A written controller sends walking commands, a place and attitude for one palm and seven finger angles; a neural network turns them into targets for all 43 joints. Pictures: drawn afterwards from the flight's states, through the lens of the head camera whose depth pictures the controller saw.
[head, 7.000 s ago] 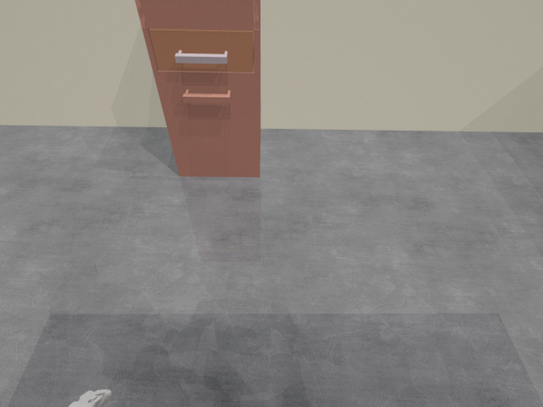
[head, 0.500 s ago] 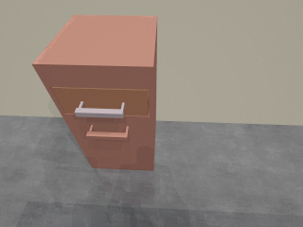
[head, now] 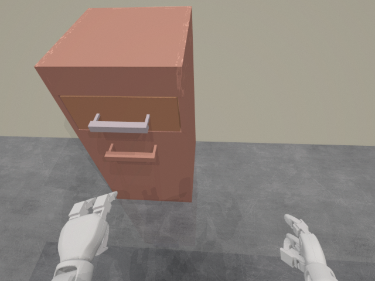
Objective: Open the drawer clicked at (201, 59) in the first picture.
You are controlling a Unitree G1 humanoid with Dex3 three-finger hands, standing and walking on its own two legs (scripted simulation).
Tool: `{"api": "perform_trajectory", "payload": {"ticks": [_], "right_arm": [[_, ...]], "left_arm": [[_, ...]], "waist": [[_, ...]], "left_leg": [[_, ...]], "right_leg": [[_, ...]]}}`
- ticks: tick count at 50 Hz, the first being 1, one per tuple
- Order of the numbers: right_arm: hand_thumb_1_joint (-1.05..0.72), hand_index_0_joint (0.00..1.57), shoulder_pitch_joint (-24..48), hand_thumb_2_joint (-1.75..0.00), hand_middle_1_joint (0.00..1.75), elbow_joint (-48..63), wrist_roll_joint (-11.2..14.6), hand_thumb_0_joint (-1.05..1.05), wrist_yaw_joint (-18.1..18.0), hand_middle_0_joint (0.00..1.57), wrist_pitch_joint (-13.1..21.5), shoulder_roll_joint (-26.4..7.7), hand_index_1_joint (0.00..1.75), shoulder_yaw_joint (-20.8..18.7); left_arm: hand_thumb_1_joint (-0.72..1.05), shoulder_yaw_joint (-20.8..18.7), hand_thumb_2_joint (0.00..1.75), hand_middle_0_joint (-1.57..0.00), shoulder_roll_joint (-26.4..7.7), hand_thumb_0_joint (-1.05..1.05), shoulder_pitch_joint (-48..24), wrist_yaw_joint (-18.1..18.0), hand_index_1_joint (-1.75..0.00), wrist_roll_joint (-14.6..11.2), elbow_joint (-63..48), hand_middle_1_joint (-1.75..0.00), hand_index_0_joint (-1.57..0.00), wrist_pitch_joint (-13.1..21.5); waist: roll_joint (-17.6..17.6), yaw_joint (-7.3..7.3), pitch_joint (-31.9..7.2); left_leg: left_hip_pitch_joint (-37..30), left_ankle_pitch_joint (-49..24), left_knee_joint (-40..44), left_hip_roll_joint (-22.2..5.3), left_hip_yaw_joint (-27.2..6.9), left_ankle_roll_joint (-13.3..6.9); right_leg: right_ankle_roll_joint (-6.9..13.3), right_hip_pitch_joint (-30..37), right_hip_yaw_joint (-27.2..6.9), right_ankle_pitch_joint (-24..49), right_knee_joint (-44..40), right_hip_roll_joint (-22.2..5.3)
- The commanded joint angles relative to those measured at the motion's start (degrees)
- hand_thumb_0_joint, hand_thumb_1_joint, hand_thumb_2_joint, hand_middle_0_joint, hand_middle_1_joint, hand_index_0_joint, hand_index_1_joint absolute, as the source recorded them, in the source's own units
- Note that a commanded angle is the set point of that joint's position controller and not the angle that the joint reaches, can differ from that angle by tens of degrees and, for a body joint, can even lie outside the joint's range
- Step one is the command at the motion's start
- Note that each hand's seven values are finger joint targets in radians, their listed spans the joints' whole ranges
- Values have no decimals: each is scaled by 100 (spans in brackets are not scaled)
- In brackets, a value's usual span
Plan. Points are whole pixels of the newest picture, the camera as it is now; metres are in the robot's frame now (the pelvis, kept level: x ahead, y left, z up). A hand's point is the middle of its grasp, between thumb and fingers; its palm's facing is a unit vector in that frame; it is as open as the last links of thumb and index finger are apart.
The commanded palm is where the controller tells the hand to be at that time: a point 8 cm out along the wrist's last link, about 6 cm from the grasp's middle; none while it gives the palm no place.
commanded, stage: raise the hand with hooked fingers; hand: left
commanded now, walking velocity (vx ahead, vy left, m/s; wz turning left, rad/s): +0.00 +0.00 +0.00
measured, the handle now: (120, 122) +0.59 +0.30 -0.06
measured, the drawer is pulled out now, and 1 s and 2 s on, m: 0.00 0.00 0.00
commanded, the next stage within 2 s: move the hooked fingers above the handle in 1.54 s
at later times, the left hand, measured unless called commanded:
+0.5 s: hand (79, 220) +0.23 +0.26 +0.01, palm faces -0.05 -0.13 -0.99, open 11.2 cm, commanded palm +0.21 +0.26 +0.08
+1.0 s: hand (68, 177) +0.29 +0.28 +0.08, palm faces +0.04 -0.08 -1.00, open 13.6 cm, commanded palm +0.27 +0.28 +0.14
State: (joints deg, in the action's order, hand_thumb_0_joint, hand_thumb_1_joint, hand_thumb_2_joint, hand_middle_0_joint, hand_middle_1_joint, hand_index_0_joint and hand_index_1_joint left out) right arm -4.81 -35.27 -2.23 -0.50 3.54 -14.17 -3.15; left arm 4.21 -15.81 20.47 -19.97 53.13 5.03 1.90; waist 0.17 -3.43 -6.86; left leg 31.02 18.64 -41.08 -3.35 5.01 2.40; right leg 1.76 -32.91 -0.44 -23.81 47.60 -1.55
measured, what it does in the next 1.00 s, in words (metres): stands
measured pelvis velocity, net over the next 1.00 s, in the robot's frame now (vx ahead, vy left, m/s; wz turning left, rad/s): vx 0.01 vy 0.04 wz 0.03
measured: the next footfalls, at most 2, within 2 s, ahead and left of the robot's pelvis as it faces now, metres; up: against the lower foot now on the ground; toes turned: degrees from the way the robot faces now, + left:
none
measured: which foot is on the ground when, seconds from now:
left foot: down 0.00-1.00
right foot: down 0.00-1.00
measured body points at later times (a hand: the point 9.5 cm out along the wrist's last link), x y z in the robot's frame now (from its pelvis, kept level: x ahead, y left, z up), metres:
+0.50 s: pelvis +0.00 +0.02 +0.00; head +0.03 -0.01 +0.45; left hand +0.22 +0.26 +0.07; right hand +0.17 -0.19 -0.12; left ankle +0.01 +0.16 -0.71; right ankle +0.00 -0.10 -0.71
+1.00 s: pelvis +0.01 +0.04 +0.02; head +0.03 +0.01 +0.47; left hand +0.28 +0.28 +0.13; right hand +0.23 -0.16 -0.08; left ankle +0.01 +0.16 -0.71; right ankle +0.00 -0.10 -0.71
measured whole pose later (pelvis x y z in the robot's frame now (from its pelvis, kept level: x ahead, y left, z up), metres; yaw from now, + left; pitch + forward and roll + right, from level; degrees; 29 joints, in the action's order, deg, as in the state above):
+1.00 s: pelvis +0.01 +0.04 +0.02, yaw +2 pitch +3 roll +0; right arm -5.6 -34.3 -0.7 -2.0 -5.0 -11.9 0.6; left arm 5.6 -24.5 0.0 -8.1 56.0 2.7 -4.8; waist -3.5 -4.2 -1.9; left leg 20.6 17.0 -34.6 -1.2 3.0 0.0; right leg -1.2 -18.9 1.3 -19.8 35.7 -3.1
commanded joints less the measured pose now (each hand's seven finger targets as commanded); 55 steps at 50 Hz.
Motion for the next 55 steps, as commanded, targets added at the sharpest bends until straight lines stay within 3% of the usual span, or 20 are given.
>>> {"api": "perform_trajectory", "payload": {"ticks": [1,3,5,7,9,11,13,16,19,22,23,25,29,35,37,42,44,47,51,55], "right_arm": [[-90,20,519,-90,30,1160,-170,0,104,20,-176,-435,30,-131],[-90,20,510,-90,30,1186,-249,0,70,20,-255,-341,30,-131],[-90,20,453,-90,30,1107,-333,0,-3,20,-258,-289,30,-142],[-90,20,368,-90,30,1078,-327,0,-34,20,-182,-288,30,-158],[-90,20,316,-90,30,1052,-379,0,-21,20,-150,-333,30,-166],[-90,20,345,-90,30,1055,-350,0,6,20,-162,-369,30,-157],[-90,20,381,-90,30,1104,-236,0,-2,20,-227,-390,30,-145],[-90,20,492,-90,30,1192,5,0,-51,20,-405,-434,30,-58],[-90,20,676,-90,30,1272,83,0,-194,20,-481,-465,30,104],[-90,20,547,-90,30,1147,16,0,-245,20,-453,-435,30,166],[-90,20,477,-90,30,1109,-22,0,-247,20,-435,-438,30,146],[-90,20,415,-90,30,1080,-81,0,-263,20,-396,-423,30,118],[-90,20,161,-90,30,926,-177,0,-181,20,-316,-418,30,-29],[-90,20,248,-90,30,900,-58,0,-72,20,-396,-528,30,-141],[-90,20,301,-90,30,913,12,0,-73,20,-445,-547,30,-130],[-90,20,415,-90,30,929,130,0,-115,20,-577,-549,30,-25],[-90,20,436,-90,30,935,136,0,-154,20,-614,-534,30,39],[-90,20,434,-90,30,897,133,0,-198,20,-645,-500,30,100],[-90,20,386,-90,30,845,115,0,-227,20,-620,-484,30,116],[-90,20,372,-90,30,773,150,0,-221,20,-619,-506,30,90]], "left_arm": [[46,-1009,71,-23,-1509,0,465,-516,-58,921,-1417,-58,-23,230],[41,-1060,69,-24,-1564,0,-464,-794,-62,1033,-1938,-62,-24,387],[36,-1174,67,-24,-1778,0,-1658,-1045,-64,1033,-2569,-64,-24,690],[32,-987,65,-24,-1573,0,-1683,-1160,-68,892,-2464,-68,-24,909],[27,-1073,63,-25,-1661,0,-1677,-1180,-70,834,-2434,-70,-25,1122],[22,-1008,61,-25,-1518,0,-1474,-1127,-74,701,-2060,-74,-25,919],[18,-945,59,-25,-1393,0,-1034,-961,-76,567,-1562,-76,-25,406],[11,-800,56,-26,-1285,0,-424,-453,-81,330,-1091,-81,-26,-526],[4,-777,53,-26,-1604,0,-491,140,-86,224,-1426,-86,-26,-949],[-3,-788,50,-27,-1680,0,-766,408,-90,286,-1567,-90,-27,-727],[-6,-800,49,-27,-1682,0,-933,417,-92,319,-1724,-92,-27,-544],[-10,-994,47,-27,-1825,0,-1309,310,-94,377,-1976,-94,-27,-184],[-20,-1021,43,-28,-1677,0,-1659,-106,-100,458,-2110,-100,-28,319],[-34,-935,37,-29,-1639,0,-2102,-241,-110,455,-1676,-110,-29,-158],[-38,-778,35,-29,-1639,0,-2202,-73,-112,423,-1677,-112,-29,-438],[-50,-489,30,-30,-1699,0,-2684,596,-120,338,-1548,-120,-30,-838],[-50,-493,30,-30,-1787,0,-2933,827,-120,334,-1416,-120,-30,-838],[-50,-622,30,-30,-1995,0,-3445,1032,-120,347,-1350,-120,-30,-667],[-50,-819,30,-30,-2215,0,-3826,1142,-120,286,-1437,-120,-30,-383],[-50,-846,30,-30,-2220,0,-4054,1265,-120,148,-1248,-120,-30,-261]], "waist": [[90,-492,-852],[-411,-248,-1147],[-389,70,-1358],[-388,244,-1263],[-252,292,-1255],[-139,339,-1254],[-25,219,-1194],[539,-54,-1249],[858,-188,-1081],[477,-122,-645],[279,-116,-720],[145,-83,-753],[-568,36,-955],[-508,20,-1034],[-480,-53,-1166],[-245,-27,-800],[-64,-26,-617],[-156,-27,-539],[-424,-80,-889],[-360,-22,-837]], "left_leg": [[240,-652,-154,703,-122,-331],[-155,-638,-542,704,-157,-357],[-346,-509,-1034,670,-283,-394],[-476,-319,-1323,636,-367,-422],[-358,-316,-1501,609,-450,-432],[-183,-271,-1372,579,-477,-432],[10,-286,-1000,545,-393,-432],[77,-572,-417,543,-269,-408],[-54,-650,-7,573,-194,-427],[-402,-559,277,500,-240,-430],[-561,-651,320,484,-272,-434],[-753,-668,379,463,-319,-427],[-1336,-1163,259,430,-340,-367],[-1384,-1399,458,368,-420,-307],[-1488,-1587,607,353,-423,-306],[-1672,-1688,990,323,-447,-317],[-1683,-1546,1097,353,-419,-348],[-1818,-1441,1225,384,-390,-355],[-2117,-1905,1241,424,-393,-354],[-2153,-2112,1281,445,-352,-343]], "right_leg": [[129,632,-795,1332,-757,58],[153,38,-858,1033,-653,49],[131,-571,-886,510,-559,46],[141,-1083,-914,155,-586,34],[149,-1267,-889,234,-477,52],[97,-1102,-625,387,-399,93],[19,-532,-285,733,-475,123],[-54,574,-165,1450,-683,146],[-123,1210,-228,1672,-956,69],[-95,1028,-61,1336,-1151,72],[-75,1017,-14,1384,-1138,89],[-47,963,79,1195,-1172,124],[45,546,239,1318,-1039,202],[64,680,399,1408,-1010,260],[57,981,394,1593,-1063,250],[27,1332,381,1623,-1396,252],[12,1417,378,1578,-1540,257],[22,1537,363,1504,-1708,260],[36,1855,321,1923,-1808,257],[14,1976,324,2200,-1938,271]]}}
